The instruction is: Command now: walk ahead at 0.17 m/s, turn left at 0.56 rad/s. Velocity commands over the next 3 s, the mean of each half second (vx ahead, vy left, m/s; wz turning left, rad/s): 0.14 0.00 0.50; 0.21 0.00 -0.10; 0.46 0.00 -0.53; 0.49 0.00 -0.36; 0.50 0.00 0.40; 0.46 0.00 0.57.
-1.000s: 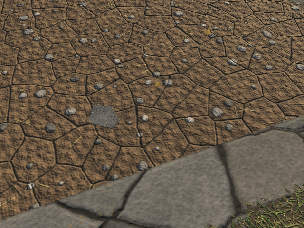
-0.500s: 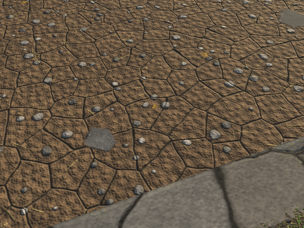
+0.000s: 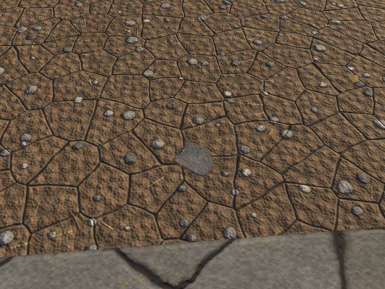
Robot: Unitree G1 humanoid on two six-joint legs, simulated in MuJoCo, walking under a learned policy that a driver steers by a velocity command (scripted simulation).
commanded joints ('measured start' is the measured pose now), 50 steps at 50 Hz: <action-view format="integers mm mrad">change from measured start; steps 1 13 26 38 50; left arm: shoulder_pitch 134 111 89 26 246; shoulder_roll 102 146 155 113 154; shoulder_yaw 44 42 10 -6 17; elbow -29 -27 0 23 60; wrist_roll -2 29 -3 -3 -3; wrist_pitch -27 -43 -34 -8 -72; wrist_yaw -6 20 -23 -12 -26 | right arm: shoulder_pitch -48 -97 81 2 -142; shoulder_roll -131 -40 -96 -136 -98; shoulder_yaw -33 -18 -10 -23 -18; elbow -78 -144 -120 -37 -76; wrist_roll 10 -9 -39 -16 -30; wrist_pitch -7 -35 -58 -76 -167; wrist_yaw -5 41 38 23 55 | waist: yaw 84 78 -26 -3 78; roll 131 -141 129 125 -107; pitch -81 33 -298 -21 44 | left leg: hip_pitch -129 -379 484 126 -499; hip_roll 126 127 426 353 130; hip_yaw -254 136 -187 -114 113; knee -142 488 -82 -331 451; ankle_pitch -484 -4 664 -391 -112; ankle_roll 90 -133 323 204 -1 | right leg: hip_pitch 267 239 -273 -112 404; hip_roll -25 -273 -132 -116 -303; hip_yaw -28 -38 -7 -79 389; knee -220 -403 594 137 -434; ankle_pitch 61 391 -299 -44 47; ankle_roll -64 -215 33 -54 -290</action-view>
